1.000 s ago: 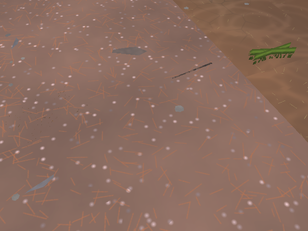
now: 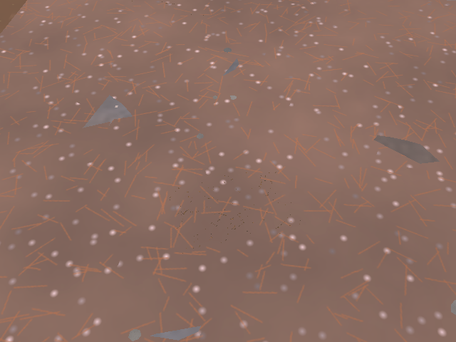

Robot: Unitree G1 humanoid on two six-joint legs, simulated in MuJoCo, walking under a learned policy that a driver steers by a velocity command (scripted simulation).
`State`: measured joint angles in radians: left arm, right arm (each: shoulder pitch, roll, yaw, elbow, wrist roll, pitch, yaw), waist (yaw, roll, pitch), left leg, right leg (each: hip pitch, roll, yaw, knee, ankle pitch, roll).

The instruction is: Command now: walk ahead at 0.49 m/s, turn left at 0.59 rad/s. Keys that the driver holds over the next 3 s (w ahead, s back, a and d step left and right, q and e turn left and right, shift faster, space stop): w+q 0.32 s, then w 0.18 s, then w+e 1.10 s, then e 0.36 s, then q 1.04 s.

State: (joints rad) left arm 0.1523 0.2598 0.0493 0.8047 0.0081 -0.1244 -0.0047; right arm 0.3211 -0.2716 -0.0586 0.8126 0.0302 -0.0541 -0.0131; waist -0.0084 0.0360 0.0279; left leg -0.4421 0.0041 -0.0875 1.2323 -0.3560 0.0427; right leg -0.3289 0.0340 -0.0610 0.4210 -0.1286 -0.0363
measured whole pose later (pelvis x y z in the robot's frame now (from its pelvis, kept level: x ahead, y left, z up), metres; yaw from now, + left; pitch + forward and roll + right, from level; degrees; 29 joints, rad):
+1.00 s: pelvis +0.55 +0.11 -0.02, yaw +4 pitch +3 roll +1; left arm 0.11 0.27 0.05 0.71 -0.02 -0.07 -0.06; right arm 0.32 -0.27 -0.06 0.81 -0.01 -0.06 -0.02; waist -0.02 -0.01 0.03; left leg -0.08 0.03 0.11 0.85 -0.50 0.00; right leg -0.55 0.05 -0.05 0.64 -0.16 -0.11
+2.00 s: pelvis +1.02 +0.07 -0.01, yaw -31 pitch +3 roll +1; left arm 0.11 0.30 0.07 0.58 0.00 -0.01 -0.03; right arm 0.17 -0.32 -0.06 0.77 0.01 -0.04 -0.01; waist -0.03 0.01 0.08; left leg -0.40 0.02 0.00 1.18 -0.55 -0.05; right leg -0.50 0.05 0.01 0.58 -0.14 -0.10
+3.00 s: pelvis +1.07 +0.05 +0.01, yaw -4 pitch +2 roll +0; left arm 0.16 0.26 0.07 0.71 0.01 0.01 0.04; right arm 0.17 -0.30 -0.09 0.64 0.02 0.07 -0.01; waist 0.02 0.02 0.05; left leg -0.47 0.05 -0.02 0.88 -0.39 -0.10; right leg -0.21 -0.05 -0.13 0.41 -0.23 -0.02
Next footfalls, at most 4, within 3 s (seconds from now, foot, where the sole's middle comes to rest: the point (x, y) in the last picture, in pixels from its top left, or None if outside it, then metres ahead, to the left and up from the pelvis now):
0.38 left None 0.34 0.20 -0.77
0.96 right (221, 264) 0.71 0.05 -0.77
1.44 left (169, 193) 0.99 0.24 -0.77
1.92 right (254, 166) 1.11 -0.07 -0.77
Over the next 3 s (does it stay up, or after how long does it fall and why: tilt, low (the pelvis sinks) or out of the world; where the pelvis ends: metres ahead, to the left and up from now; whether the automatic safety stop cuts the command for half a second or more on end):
stays up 1.07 0.05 0.01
